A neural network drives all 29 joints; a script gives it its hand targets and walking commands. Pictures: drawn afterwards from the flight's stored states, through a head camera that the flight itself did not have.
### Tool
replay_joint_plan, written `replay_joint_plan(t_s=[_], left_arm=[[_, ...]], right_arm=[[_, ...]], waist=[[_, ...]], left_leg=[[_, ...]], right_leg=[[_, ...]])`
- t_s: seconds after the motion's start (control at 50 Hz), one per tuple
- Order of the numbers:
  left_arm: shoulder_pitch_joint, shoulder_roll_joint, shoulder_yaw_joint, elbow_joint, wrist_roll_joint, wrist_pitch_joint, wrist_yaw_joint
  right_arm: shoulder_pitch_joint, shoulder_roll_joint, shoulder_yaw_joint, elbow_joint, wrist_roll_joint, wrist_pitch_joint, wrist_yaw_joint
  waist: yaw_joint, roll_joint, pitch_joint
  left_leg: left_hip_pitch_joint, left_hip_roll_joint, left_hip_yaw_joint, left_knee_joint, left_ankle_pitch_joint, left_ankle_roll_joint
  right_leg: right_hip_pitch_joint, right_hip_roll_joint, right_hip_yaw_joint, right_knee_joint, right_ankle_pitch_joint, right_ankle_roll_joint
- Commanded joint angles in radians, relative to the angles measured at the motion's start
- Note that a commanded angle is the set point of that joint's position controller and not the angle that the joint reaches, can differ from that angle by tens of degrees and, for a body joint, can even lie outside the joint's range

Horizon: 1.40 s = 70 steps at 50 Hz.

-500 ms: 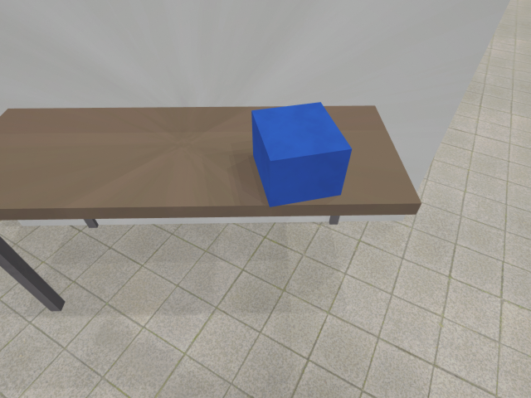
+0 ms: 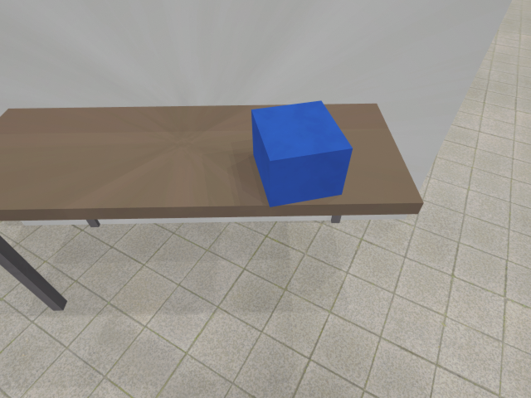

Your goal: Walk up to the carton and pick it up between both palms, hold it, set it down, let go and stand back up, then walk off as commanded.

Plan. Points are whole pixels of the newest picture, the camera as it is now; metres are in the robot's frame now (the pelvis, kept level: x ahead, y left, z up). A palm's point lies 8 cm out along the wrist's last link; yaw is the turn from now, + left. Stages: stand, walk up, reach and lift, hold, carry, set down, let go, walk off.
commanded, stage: walk up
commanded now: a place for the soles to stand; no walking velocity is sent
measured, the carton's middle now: (296, 152) +0.71 -0.04 -0.05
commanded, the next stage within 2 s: none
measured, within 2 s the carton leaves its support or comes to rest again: neither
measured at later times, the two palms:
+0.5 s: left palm out of the picture +0.16 +0.26 -0.09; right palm out of the picture +0.15 -0.38 -0.10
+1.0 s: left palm (123, 333) +0.28 +0.29 -0.12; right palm (482, 321) +0.30 -0.35 -0.09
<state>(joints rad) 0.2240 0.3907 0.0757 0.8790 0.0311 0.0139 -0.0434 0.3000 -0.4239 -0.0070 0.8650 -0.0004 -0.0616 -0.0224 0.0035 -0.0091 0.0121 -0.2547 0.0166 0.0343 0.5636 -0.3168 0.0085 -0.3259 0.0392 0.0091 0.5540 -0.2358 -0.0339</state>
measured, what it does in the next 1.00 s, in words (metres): walks ahead: left foot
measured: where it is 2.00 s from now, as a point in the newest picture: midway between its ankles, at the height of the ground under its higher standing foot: outside the picture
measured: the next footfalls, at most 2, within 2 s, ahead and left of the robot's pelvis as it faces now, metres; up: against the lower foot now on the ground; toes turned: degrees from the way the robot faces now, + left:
left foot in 0.86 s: +0.29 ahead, +0.06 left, +0.00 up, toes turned +2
right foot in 1.30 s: +0.39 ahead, -0.17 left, +0.00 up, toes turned +6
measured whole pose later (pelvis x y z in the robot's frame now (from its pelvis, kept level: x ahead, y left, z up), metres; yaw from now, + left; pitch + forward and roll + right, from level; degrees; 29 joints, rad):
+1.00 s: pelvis +0.23 -0.03 +0.00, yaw +1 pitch -2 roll -1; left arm 0.30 0.39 0.08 0.86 0.03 -0.04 -0.01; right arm 0.28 -0.41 -0.05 0.86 0.00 -0.06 0.02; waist 0.00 -0.02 0.10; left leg -0.29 -0.01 0.03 0.63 -0.31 0.06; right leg -0.32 0.03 0.03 1.11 -0.50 -0.04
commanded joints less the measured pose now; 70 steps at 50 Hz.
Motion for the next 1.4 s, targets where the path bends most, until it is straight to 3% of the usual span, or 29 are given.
replay_joint_plan(t_s=[0.0, 0.04, 0.08, 0.16, 0.22, 0.28, 0.36, 0.38, 0.4, 0.44, 0.52, 0.6, 0.66, 0.72, 0.8, 0.82, 0.86, 0.9, 0.92, 1.0, 1.04, 1.12, 1.18, 1.22, 1.24, 1.26, 1.28, 1.32, 1.38], left_arm=[[-0.105, 0.187, 0.004, -0.056, -0.006, -0.015, 0.006], [-0.113, 0.184, -0.002, -0.052, -0.006, -0.018, 0.009], [-0.023, 0.262, 0.039, -0.069, 0.021, -0.043, -0.02], [-0.143, 0.18, 0.031, -0.11, 0.011, -0.059, -0.026], [-0.131, 0.191, 0.023, -0.13, 0.016, -0.076, -0.011], [-0.072, 0.214, 0.035, -0.112, 0.009, -0.067, -0.031], [0.112, 0.199, 0.055, -0.02, 0.006, -0.086, -0.014], [0.264, 0.309, 0.085, 0.011, 0.016, -0.108, 0.006], [0.291, 0.366, 0.103, -0.007, 0.005, -0.121, 0.016], [0.225, 0.328, 0.079, -0.031, -0.007, -0.115, 0.031], [0.175, 0.234, 0.071, -0.033, -0.022, -0.11, 0.052], [0.178, 0.256, 0.065, -0.082, -0.014, -0.101, 0.056], [0.139, 0.242, 0.06, -0.086, -0.025, -0.1, 0.048], [0.19, 0.242, 0.064, -0.071, -0.024, -0.09, 0.052], [0.074, 0.25, 0.056, -0.103, -0.024, -0.074, 0.051], [0.088, 0.208, 0.039, -0.124, -0.035, -0.071, 0.049], [0.124, 0.131, 0.017, -0.128, -0.029, -0.076, 0.041], [0.02, 0.245, 0.034, -0.125, -0.026, -0.07, 0.046], [0.021, 0.262, 0.035, -0.125, -0.021, -0.072, 0.041], [0.123, 0.186, 0.029, -0.071, -0.026, -0.06, 0.016], [0.071, 0.187, 0.026, -0.097, -0.03, -0.058, 0.014], [0.002, 0.157, 0.013, -0.109, -0.029, -0.065, 0.024], [0.082, 0.13, 0.013, -0.078, -0.018, -0.082, 0.043], [0.163, 0.14, 0.025, -0.011, -0.015, -0.084, 0.06], [0.184, 0.164, 0.033, -0.004, -0.002, -0.098, 0.063], [0.164, 0.24, 0.048, -0.011, -0.002, -0.099, 0.067], [0.097, 0.238, 0.038, -0.036, -0.008, -0.096, 0.067], [-0.037, 0.227, 0.028, -0.064, -0.001, -0.078, 0.068], [-0.069, 0.222, 0.029, -0.068, -0.003, -0.065, 0.063]], right_arm=[[-0.097, -0.189, -0.054, -0.01, -0.026, -0.011, -0.012], [-0.083, -0.194, -0.051, 0.007, -0.021, -0.015, -0.012], [-0.029, -0.268, -0.091, -0.011, -0.044, -0.033, 0.019], [0.079, -0.324, -0.134, 0.013, -0.047, -0.046, 0.018], [0.117, -0.27, -0.136, -0.01, -0.042, -0.04, 0.018], [-0.019, -0.305, -0.136, -0.048, -0.039, -0.027, 0.031], [-0.147, -0.221, -0.115, -0.077, -0.039, -0.01, 0.037], [-0.101, -0.136, -0.097, -0.102, -0.016, -0.014, 0.044], [-0.098, -0.101, -0.081, -0.111, -0.023, -0.01, 0.039], [-0.076, -0.211, -0.094, -0.077, -0.023, -0.012, 0.024], [-0.039, -0.148, -0.08, -0.071, -0.006, 0.013, 0.038], [-0.153, -0.134, -0.083, -0.106, -0.01, 0.027, 0.048], [-0.151, -0.16, -0.086, -0.111, 0.004, 0.022, 0.05], [-0.238, -0.131, -0.077, -0.148, -0.01, 0.014, 0.056], [0.01, -0.137, -0.1, -0.057, -0.019, -0.011, 0.031], [0.159, -0.16, -0.12, -0.018, -0.029, -0.023, 0.024], [0.197, -0.301, -0.152, -0.022, -0.055, -0.029, 0.004], [0.118, -0.287, -0.145, -0.038, -0.003, -0.03, 0.014], [0.085, -0.259, -0.129, -0.053, -0.001, -0.03, 0.016], [0.107, -0.211, -0.112, -0.025, 0.007, -0.046, 0.015], [0.09, -0.193, -0.108, -0.04, -0.003, -0.04, 0.02], [0.019, -0.24, -0.123, -0.067, -0.022, -0.013, 0.025], [-0.044, -0.204, -0.107, -0.095, -0.019, 0.007, 0.021], [-0.067, -0.183, -0.094, -0.082, -0.002, 0.013, 0.011], [-0.052, -0.118, -0.074, -0.072, 0.014, 0.007, 0.012], [-0.031, -0.066, -0.051, -0.08, 0.026, 0.016, 0.013], [-0.011, -0.075, -0.056, -0.053, 0.011, 0.045, 0.005], [-0.011, -0.149, -0.075, -0.01, 0.002, 0.052, -0.002], [0.017, -0.152, -0.075, 0.029, 0.008, 0.06, 0.016]], waist=[[0.007, -0.054, -0.004], [-0.001, -0.005, -0.004], [0.001, -0.018, 0.017], [-0.086, 0.172, 0.051], [-0.096, 0.039, -0.058], [-0.059, 0.23, 0.016], [0.075, 0.094, 0.064], [0.131, -0.222, -0.036], [0.11, -0.276, -0.042], [0.077, -0.04, -0.005], [0.021, -0.181, 0.062], [0.054, -0.06, 0.098], [0.043, -0.166, 0.109], [0.095, -0.086, 0.09], [-0.033, -0.021, -0.051], [-0.097, -0.01, -0.163], [-0.084, 0.227, -0.188], [-0.095, 0.09, -0.008], [-0.078, 0.015, 0.031], [-0.033, 0.158, 0.081], [-0.038, 0.222, 0.131], [-0.057, 0.162, 0.087], [-0.028, 0.159, 0.014], [0.027, 0.079, -0.047], [0.057, -0.055, -0.114], [0.035, -0.172, -0.109], [0.005, -0.089, -0.106], [-0.014, -0.066, 0.042], [-0.025, -0.151, 0.084]], left_leg=[[-0.022, 0.089, -0.103, -0.119, -0.06, 0.054], [-0.009, 0.076, -0.094, -0.138, 0.039, 0.042], [-0.034, 0.12, -0.254, -0.124, -0.507, 0.132], [0.364, 0.336, -0.466, -0.337, -0.327, 0.238], [0.55, 0.344, -0.393, -0.219, 0.246, 0.243], [0.193, 0.273, -0.246, -0.288, -0.189, 0.195], [-0.097, 0.16, -0.071, 0.032, -0.035, 0.126], [-0.249, 0.027, 0.008, 0.411, -0.028, 0.052], [-0.478, -0.102, -0.046, 0.543, -0.245, 0.011], [-0.445, -0.035, -0.147, 0.589, -0.205, 0.023], [-0.371, 0.005, -0.1, 0.554, -0.014, 0.042], [-0.376, 0.006, -0.042, 0.361, 0.003, 0.015], [-0.29, 0.026, -0.025, 0.248, 0.044, 0.019], [-0.312, 0.007, 0.018, 0.082, 0.049, 0.035], [0.089, -0.065, 0.121, -0.099, 0.133, 0.069], [0.325, -0.006, -0.01, -0.177, 0.254, 0.107], [0.561, 0.362, -0.646, -0.153, 0.156, 0.247], [0.326, 0.417, -0.637, -0.249, 0.195, 0.35], [0.262, 0.361, -0.517, -0.258, 0.203, 0.328], [0.149, 0.202, -0.207, -0.211, 0.601, 0.108], [0.124, 0.126, -0.152, -0.248, 0.58, 0.101], [0.169, 0.193, -0.168, -0.175, 0.504, 0.226], [0.112, 0.171, -0.09, -0.024, 0.692, 0.191], [0.034, 0.122, -0.083, 0.138, 0.541, 0.136], [-0.001, 0.082, -0.068, 0.261, 0.35, 0.094], [-0.169, -0.027, -0.021, 0.352, 0.009, 0.039], [-0.148, -0.055, -0.115, 0.373, -0.269, 0.026], [-0.101, -0.027, -0.132, 0.391, -0.313, 0.026], [-0.105, -0.014, -0.133, 0.317, -0.187, 0.016]], right_leg=[[0.049, -0.142, 0.211, -0.177, -0.048, -0.054], [0.051, -0.139, 0.2, -0.147, -0.026, -0.066], [-0.062, -0.129, 0.271, -0.113, -0.559, -0.089], [-0.416, -0.05, 0.009, 0.197, -0.188, 0.006], [-0.401, -0.067, -0.012, 0.155, -0.276, 0.032], [-0.189, -0.101, -0.029, 0.103, -0.164, 0.019], [0.185, -0.042, -0.067, -0.132, -0.02, 0.012], [0.415, -0.191, 0.283, -0.277, -0.127, 0.008], [0.553, -0.353, 0.648, -0.348, -0.033, -0.024], [0.435, -0.392, 0.563, -0.244, 0.328, -0.098], [0.382, -0.214, 0.199, -0.19, 0.791, 0.08], [0.384, -0.223, 0.184, -0.207, 0.651, -0.037], [0.283, -0.191, 0.109, -0.238, 0.502, -0.046], [0.423, -0.188, 0.134, -0.175, 0.614, -0.007], [0.292, -0.156, 0.031, 0.175, 0.703, -0.044], [0.161, -0.109, 0.0, 0.389, 0.523, -0.024], [-0.293, 0.052, 0.058, 0.639, -0.342, 0.009], [-0.329, -0.03, 0.105, 0.738, -0.3, 0.001], [-0.306, -0.051, 0.117, 0.702, -0.291, -0.006], [-0.181, -0.062, 0.083, 0.58, -0.068, 0.012], [-0.21, -0.041, 0.042, 0.509, -0.036, 0.016], [-0.181, -0.103, -0.02, 0.254, -0.149, 0.049], [-0.015, -0.05, -0.097, 0.08, 0.0, 0.025], [0.183, -0.02, -0.075, -0.096, 0.188, -0.001], [0.286, -0.086, 0.018, -0.156, 0.301, 0.0], [0.341, -0.289, 0.334, -0.186, 0.459, -0.045], [0.263, -0.384, 0.45, -0.216, 0.273, -0.112], [0.017, -0.377, 0.429, -0.289, -0.074, -0.176], [-0.002, -0.234, 0.283, -0.37, -0.36, -0.024]])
